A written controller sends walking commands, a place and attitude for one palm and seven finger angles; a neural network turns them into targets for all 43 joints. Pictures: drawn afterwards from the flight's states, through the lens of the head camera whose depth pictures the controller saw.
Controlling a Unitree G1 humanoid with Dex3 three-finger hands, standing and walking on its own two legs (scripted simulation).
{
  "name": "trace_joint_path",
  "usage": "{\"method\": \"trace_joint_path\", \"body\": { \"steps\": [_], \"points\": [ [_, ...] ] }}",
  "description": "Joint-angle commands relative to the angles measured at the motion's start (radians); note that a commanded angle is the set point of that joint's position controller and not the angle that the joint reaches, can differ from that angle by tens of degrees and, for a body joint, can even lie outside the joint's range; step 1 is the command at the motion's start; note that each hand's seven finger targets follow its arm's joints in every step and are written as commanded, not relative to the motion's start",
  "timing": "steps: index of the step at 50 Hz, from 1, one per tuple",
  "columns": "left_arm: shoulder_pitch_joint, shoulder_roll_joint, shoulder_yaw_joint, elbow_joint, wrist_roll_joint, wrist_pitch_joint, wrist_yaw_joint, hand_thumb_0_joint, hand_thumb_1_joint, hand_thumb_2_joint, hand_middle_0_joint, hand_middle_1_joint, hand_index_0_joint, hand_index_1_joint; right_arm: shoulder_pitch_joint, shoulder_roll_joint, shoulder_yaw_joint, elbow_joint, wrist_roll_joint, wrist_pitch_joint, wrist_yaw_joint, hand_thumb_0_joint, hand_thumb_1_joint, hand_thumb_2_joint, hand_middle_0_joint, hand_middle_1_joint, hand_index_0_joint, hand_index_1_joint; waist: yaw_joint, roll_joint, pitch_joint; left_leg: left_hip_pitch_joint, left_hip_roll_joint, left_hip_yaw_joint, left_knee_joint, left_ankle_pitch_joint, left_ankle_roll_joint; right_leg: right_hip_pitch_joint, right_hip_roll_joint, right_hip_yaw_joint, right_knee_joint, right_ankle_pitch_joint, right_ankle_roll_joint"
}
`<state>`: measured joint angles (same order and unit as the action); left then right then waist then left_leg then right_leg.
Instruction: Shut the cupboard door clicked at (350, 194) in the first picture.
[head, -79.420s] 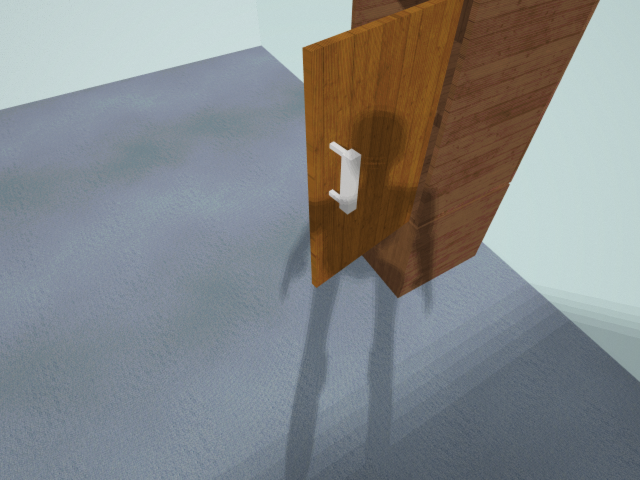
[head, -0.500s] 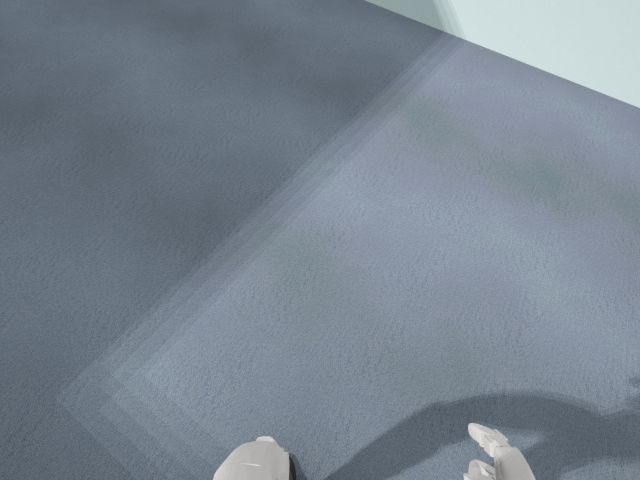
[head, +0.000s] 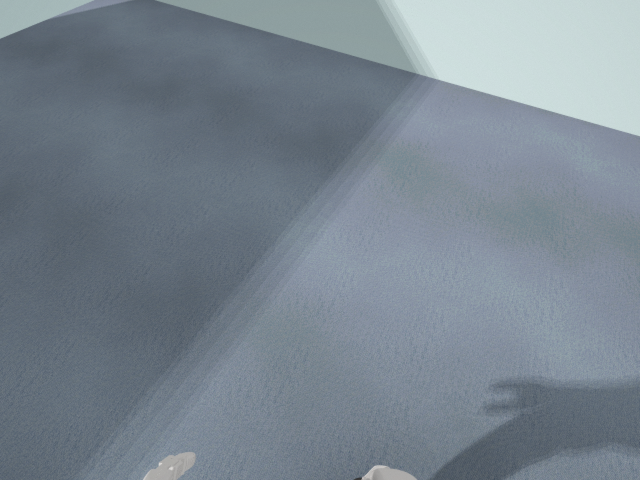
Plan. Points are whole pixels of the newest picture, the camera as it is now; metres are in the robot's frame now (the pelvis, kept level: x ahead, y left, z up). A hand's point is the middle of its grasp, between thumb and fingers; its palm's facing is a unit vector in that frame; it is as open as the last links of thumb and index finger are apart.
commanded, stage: turn to face it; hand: left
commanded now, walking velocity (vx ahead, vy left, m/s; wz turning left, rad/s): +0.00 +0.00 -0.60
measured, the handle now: out of the picture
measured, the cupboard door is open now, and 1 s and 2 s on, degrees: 18 18 18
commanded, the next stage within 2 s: none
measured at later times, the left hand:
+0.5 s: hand (170, 470) +0.16 +0.22 -0.17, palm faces -0.13 -0.97 -0.20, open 7.4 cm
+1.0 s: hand (250, 372) +0.29 +0.12 -0.14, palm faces -0.55 -0.79 -0.29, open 7.4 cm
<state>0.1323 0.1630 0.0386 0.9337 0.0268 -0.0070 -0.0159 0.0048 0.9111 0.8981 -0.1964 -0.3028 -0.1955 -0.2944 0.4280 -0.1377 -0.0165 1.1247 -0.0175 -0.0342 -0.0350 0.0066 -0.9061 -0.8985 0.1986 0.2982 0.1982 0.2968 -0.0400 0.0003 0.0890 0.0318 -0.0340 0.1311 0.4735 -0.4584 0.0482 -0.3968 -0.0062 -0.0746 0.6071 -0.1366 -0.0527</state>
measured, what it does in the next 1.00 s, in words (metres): steps on the spot, turning right: left foot, then right foot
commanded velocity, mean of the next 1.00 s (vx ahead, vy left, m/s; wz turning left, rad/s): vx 0.00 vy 0.00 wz -0.60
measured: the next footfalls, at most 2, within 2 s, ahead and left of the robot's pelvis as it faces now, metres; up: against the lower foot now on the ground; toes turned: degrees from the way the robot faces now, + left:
left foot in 0.46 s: +0.15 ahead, +0.13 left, +0.00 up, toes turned -13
right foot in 0.90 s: +0.05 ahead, -0.10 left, +0.00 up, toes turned -36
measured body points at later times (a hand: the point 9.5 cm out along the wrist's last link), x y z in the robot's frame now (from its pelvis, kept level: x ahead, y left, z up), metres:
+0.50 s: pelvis +0.08 +0.03 +0.01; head +0.11 +0.05 +0.46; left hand +0.17 +0.27 -0.15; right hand +0.17 -0.23 -0.11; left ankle +0.11 +0.14 -0.73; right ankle +0.08 -0.09 -0.71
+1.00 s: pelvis +0.07 +0.01 +0.00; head +0.10 -0.03 +0.45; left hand +0.32 +0.16 -0.12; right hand -0.06 -0.23 -0.15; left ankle +0.11 +0.15 -0.67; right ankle +0.01 -0.08 -0.72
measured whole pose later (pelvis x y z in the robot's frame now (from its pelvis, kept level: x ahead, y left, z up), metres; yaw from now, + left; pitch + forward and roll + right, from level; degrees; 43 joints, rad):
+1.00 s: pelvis +0.07 +0.01 +0.00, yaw -34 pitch +0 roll +0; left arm 0.14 0.23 0.06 0.85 0.02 0.03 -0.02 0.01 0.91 0.90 -0.20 -0.30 -0.20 -0.29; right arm 0.25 -0.29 -0.06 0.95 -0.01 0.07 -0.03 0.01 -0.90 -0.90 0.20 0.30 0.20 0.30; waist -0.03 0.07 0.10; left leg -0.42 0.12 0.08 1.06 -0.51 -0.06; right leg -0.29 0.00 -0.05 0.62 -0.33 -0.02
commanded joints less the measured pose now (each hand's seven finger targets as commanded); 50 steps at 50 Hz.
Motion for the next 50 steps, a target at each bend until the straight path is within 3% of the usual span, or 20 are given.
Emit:
{"method": "trace_joint_path", "body": {
  "steps": [1, 2, 5, 7, 12, 18, 21, 22, 23, 24, 25, 29, 30, 36, 42, 44, 45, 46, 47, 50],
  "points": [
    [0.386, 0.252, 0.066, 0.053, -0.015, -0.028, 0.029, 0.0, 0.9, 0.9, -0.2, -0.3, -0.2, -0.3, -0.004, -0.135, -0.045, -0.103, 0.026, -0.015, -0.011, 0.0, -0.9, -0.9, 0.2, 0.3, 0.2, 0.3, 0.134, -0.221, -0.273, -0.48, -0.034, -0.031, 0.837, -0.164, -0.071, 0.551, -0.407, 0.55, -0.207, 0.879, -0.273],
    [0.306, 0.224, 0.063, 0.028, -0.018, -0.021, 0.042, 0.0, 0.9, 0.9, -0.2, -0.3, -0.2, -0.3, -0.047, -0.13, -0.042, -0.113, 0.024, 0.0, -0.014, 0.0, -0.9, -0.9, 0.2, 0.3, 0.2, 0.3, 0.114, -0.162, -0.207, -0.535, 0.028, -0.157, 0.864, -0.147, -0.064, 0.479, -0.386, 0.543, -0.238, 0.743, -0.284],
    [0.121, 0.154, 0.052, -0.028, -0.015, -0.009, 0.053, 0.0, 0.9, 0.9, -0.2, -0.3, -0.2, -0.3, -0.129, -0.099, -0.038, -0.129, 0.009, 0.035, 0.0, 0.0, -0.9, -0.9, 0.2, 0.3, 0.2, 0.3, 0.037, -0.022, -0.112, -0.506, 0.107, -0.166, 0.773, 0.016, -0.086, 0.192, -0.256, 0.346, -0.293, 0.475, -0.188],
    [0.092, 0.148, 0.059, -0.04, -0.006, -0.011, 0.05, 0.0, 0.9, 0.9, -0.2, -0.3, -0.2, -0.3, -0.096, -0.078, -0.038, -0.134, 0.0, 0.058, 0.006, 0.0, -0.9, -0.9, 0.2, 0.3, 0.2, 0.3, 0.006, -0.044, -0.135, -0.457, 0.104, -0.145, 0.687, 0.066, -0.097, 0.105, -0.21, 0.297, -0.319, 0.308, -0.152],
    [0.124, 0.171, 0.068, -0.035, -0.003, -0.001, 0.032, 0.0, 0.9, 0.9, -0.2, -0.3, -0.2, -0.3, -0.181, -0.104, -0.049, -0.195, -0.006, 0.066, 0.012, 0.0, -0.9, -0.9, 0.2, 0.3, 0.2, 0.3, 0.03, -0.1, -0.132, -0.507, 0.087, -0.143, 0.535, 0.123, -0.111, 0.12, -0.165, 0.369, -0.338, 0.089, -0.128],
    [0.151, 0.216, 0.087, -0.056, 0.003, 0.014, 0.025, 0.0, 0.9, 0.9, -0.2, -0.3, -0.2, -0.3, -0.298, -0.128, -0.049, -0.273, 0.011, 0.045, 0.004, 0.0, -0.9, -0.9, 0.2, 0.3, 0.2, 0.3, 0.07, -0.154, -0.157, -0.438, 0.043, -0.142, 0.268, 0.049, -0.114, 0.2, -0.172, 0.469, -0.255, 0.252, -0.136],
    [0.097, 0.212, 0.09, -0.079, -0.006, 0.025, 0.028, 0.0, 0.9, 0.9, -0.2, -0.3, -0.2, -0.3, -0.216, -0.151, -0.052, -0.259, 0.019, 0.029, -0.005, 0.0, -0.9, -0.9, 0.2, 0.3, 0.2, 0.3, 0.017, -0.135, -0.186, -0.182, 0.05, -0.139, -0.022, 0.215, -0.105, 0.077, -0.12, 0.448, -0.159, 0.232, -0.06],
    [0.099, 0.176, 0.081, -0.093, -0.015, 0.029, 0.025, 0.0, 0.9, 0.9, -0.2, -0.3, -0.2, -0.3, -0.201, -0.203, -0.059, -0.257, 0.013, 0.021, -0.01, 0.0, -0.9, -0.9, 0.2, 0.3, 0.2, 0.3, 0.013, -0.02, -0.193, -0.046, 0.157, -0.219, -0.124, 0.247, -0.079, -0.054, -0.029, 0.375, -0.087, 0.061, -0.01],
    [0.109, 0.13, 0.071, -0.114, -0.024, 0.03, 0.014, 0.0, 0.9, 0.9, -0.2, -0.3, -0.2, -0.3, -0.195, -0.298, -0.074, -0.276, -0.002, 0.016, -0.011, 0.0, -0.9, -0.9, 0.2, 0.3, 0.2, 0.3, 0.011, 0.254, -0.181, 0.014, 0.41, -0.464, -0.199, 0.383, 0.014, -0.211, 0.098, 0.216, 0.115, -0.321, 0.05],
    [0.078, 0.159, 0.07, -0.128, -0.012, 0.029, 0.013, 0.0, 0.9, 0.9, -0.2, -0.3, -0.2, -0.3, -0.185, -0.31, -0.077, -0.286, -0.005, 0.026, -0.012, 0.0, -0.9, -0.9, 0.2, 0.3, 0.2, 0.3, 0.001, 0.23, -0.146, -0.06, 0.517, -0.497, -0.185, 0.531, 0.103, -0.21, 0.055, 0.137, 0.327, -0.47, 0.076],
    [0.1, 0.171, 0.078, -0.127, -0.004, 0.035, 0.008, 0.0, 0.9, 0.9, -0.2, -0.3, -0.2, -0.3, -0.223, -0.287, -0.064, -0.305, -0.014, 0.031, -0.012, 0.0, -0.9, -0.9, 0.2, 0.3, 0.2, 0.3, 0.026, 0.149, -0.125, -0.15, 0.503, -0.44, -0.188, 0.525, 0.136, -0.181, 0.028, 0.142, 0.452, -0.432, 0.087],
    [0.13, 0.164, 0.084, -0.102, -0.001, 0.06, -0.014, 0.0, 0.9, 0.9, -0.2, -0.3, -0.2, -0.3, -0.31, -0.236, -0.044, -0.332, -0.012, 0.023, -0.019, 0.0, -0.9, -0.9, 0.2, 0.3, 0.2, 0.3, 0.074, 0.17, -0.096, -0.17, 0.352, -0.19, -0.136, 0.686, 0.079, -0.191, -0.008, 0.097, 0.59, -0.302, 0.115],
    [0.113, 0.159, 0.08, -0.107, -0.004, 0.063, -0.016, 0.0, 0.9, 0.9, -0.2, -0.3, -0.2, -0.3, -0.282, -0.237, -0.046, -0.325, -0.014, 0.023, -0.018, 0.0, -0.9, -0.9, 0.2, 0.3, 0.2, 0.3, 0.062, 0.168, -0.108, -0.132, 0.341, -0.163, -0.124, 0.721, 0.075, -0.191, -0.01, 0.087, 0.566, -0.289, 0.12],
    [0.003, 0.133, 0.064, -0.149, -0.005, 0.066, -0.025, 0.0, 0.9, 0.9, -0.2, -0.3, -0.2, -0.3, -0.166, -0.264, -0.064, -0.276, -0.013, 0.027, -0.009, 0.0, -0.9, -0.9, 0.2, 0.3, 0.2, 0.3, 0.006, 0.19, -0.123, -0.055, 0.365, -0.09, -0.092, 0.759, 0.075, -0.145, -0.032, 0.022, 0.353, -0.271, 0.115],
    [0.023, 0.145, 0.058, -0.148, -0.005, 0.055, -0.024, 0.0, 0.9, 0.9, -0.2, -0.3, -0.2, -0.3, -0.186, -0.304, -0.081, -0.266, -0.014, 0.035, 0.004, 0.0, -0.9, -0.9, 0.2, 0.3, 0.2, 0.3, 0.025, 0.21, -0.129, -0.13, 0.391, -0.028, 0.001, 0.691, 0.041, 0.065, -0.001, -0.034, 0.067, -0.221, 0.069],
    [0.143, 0.208, 0.072, -0.112, 0.0, 0.041, -0.017, 0.0, 0.9, 0.9, -0.2, -0.3, -0.2, -0.3, -0.212, -0.29, -0.082, -0.275, 0.0, 0.037, 0.013, 0.0, -0.9, -0.9, 0.2, 0.3, 0.2, 0.3, 0.094, 0.093, -0.173, -0.28, 0.335, 0.037, 0.203, 0.529, -0.041, 0.317, -0.043, 0.025, -0.165, 0.023, 0.033],
    [0.211, 0.324, 0.092, -0.097, 0.009, 0.025, -0.003, 0.0, 0.9, 0.9, -0.2, -0.3, -0.2, -0.3, -0.222, -0.206, -0.061, -0.31, 0.008, 0.04, 0.018, 0.0, -0.9, -0.9, 0.2, 0.3, 0.2, 0.3, 0.131, -0.233, -0.204, -0.526, 0.191, 0.099, 0.444, 0.053, -0.109, 0.489, -0.288, 0.353, -0.258, 0.31, -0.056],
    [0.24, 0.372, 0.097, -0.08, -0.007, 0.029, 0.012, 0.0, 0.9, 0.9, -0.2, -0.3, -0.2, -0.3, -0.267, -0.199, -0.052, -0.339, 0.005, 0.052, 0.01, 0.0, -0.9, -0.9, 0.2, 0.3, 0.2, 0.3, 0.144, -0.297, -0.19, -0.634, 0.112, -0.01, 0.64, -0.223, -0.125, 0.434, -0.408, 0.489, -0.241, 0.591, -0.157],
    [0.22, 0.359, 0.092, -0.088, -0.01, 0.031, 0.021, 0.0, 0.9, 0.9, -0.2, -0.3, -0.2, -0.3, -0.25, -0.211, -0.048, -0.331, 0.009, 0.062, 0.005, 0.0, -0.9, -0.9, 0.2, 0.3, 0.2, 0.3, 0.124, -0.226, -0.178, -0.651, 0.139, -0.112, 0.731, -0.16, -0.115, 0.387, -0.403, 0.441, -0.254, 0.46, -0.192],
    [0.055, 0.264, 0.072, -0.133, -0.011, 0.034, 0.033, 0.0, 0.9, 0.9, -0.2, -0.3, -0.2, -0.3, -0.264, -0.22, -0.056, -0.3, 0.002, 0.063, 0.01, 0.0, -0.9, -0.9, 0.2, 0.3, 0.2, 0.3, 0.059, -0.197, -0.106, -0.666, 0.165, -0.143, 0.736, 0.033, -0.135, 0.294, -0.255, 0.325, -0.253, 0.327, -0.133]
  ]
}}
